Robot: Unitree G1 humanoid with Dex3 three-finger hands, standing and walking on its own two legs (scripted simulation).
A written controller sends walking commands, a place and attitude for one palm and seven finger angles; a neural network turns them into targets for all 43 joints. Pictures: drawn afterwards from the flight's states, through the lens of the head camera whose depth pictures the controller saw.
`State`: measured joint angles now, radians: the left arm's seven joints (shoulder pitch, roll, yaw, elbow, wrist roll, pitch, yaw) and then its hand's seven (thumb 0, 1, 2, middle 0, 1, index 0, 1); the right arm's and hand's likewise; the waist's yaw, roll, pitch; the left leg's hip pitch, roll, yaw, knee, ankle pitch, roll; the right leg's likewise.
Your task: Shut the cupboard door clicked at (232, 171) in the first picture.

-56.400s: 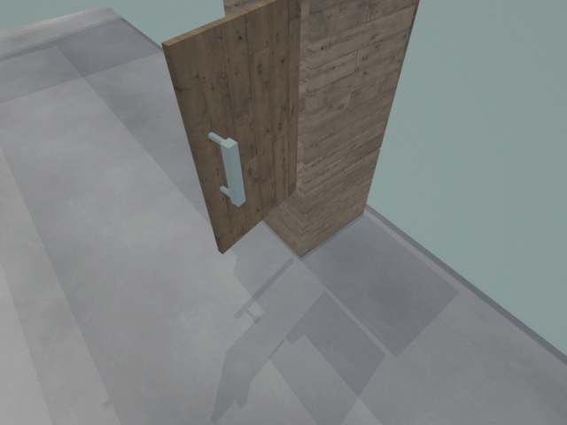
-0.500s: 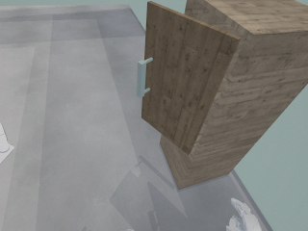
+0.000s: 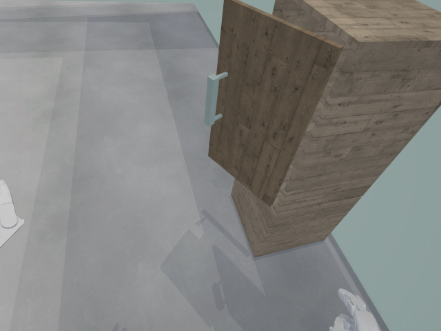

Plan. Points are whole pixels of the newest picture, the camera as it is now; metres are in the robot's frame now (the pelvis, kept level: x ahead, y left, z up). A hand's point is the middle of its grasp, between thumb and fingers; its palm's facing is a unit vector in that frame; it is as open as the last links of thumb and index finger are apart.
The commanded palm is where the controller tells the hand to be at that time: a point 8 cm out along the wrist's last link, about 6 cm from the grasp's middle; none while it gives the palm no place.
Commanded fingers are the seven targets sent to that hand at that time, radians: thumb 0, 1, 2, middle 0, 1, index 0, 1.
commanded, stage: step back with the hand held close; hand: left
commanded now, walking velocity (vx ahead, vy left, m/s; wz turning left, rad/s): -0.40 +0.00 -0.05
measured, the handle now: (216, 99) +0.78 +0.04 -0.02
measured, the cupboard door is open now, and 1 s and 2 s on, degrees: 29 29 29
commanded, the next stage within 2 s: stop stepping back and stand still in 0.12 s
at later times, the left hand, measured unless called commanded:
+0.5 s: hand out of the picture +0.10 +0.30 +0.18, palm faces +0.49 -0.79 -0.36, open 7.4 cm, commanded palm +0.04 +0.32 +0.19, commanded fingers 0.00 0.90 0.90 -0.20 -0.30 -0.20 -0.30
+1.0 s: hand out of the picture +0.04 +0.30 +0.18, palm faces +0.40 -0.82 -0.40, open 7.4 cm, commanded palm -0.01 +0.34 +0.19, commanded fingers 0.00 0.90 0.90 -0.20 -0.30 -0.20 -0.30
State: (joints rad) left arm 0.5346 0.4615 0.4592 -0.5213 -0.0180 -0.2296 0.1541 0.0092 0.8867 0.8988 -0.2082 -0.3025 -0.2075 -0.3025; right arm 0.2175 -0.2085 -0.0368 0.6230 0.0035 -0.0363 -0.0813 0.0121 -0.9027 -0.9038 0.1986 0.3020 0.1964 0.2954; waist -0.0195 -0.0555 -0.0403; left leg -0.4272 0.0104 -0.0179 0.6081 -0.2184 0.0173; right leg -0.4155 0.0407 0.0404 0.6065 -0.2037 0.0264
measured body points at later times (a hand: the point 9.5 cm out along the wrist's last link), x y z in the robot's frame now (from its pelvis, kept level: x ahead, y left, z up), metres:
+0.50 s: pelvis -0.10 +0.02 +0.01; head -0.15 +0.05 +0.46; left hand +0.07 +0.34 +0.20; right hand +0.03 -0.24 -0.05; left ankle +0.02 +0.10 -0.72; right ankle -0.10 -0.12 -0.71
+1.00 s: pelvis -0.17 +0.05 +0.01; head -0.20 +0.08 +0.45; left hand +0.02 +0.34 +0.20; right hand -0.05 -0.18 -0.07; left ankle -0.12 +0.16 -0.73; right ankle -0.15 -0.05 -0.68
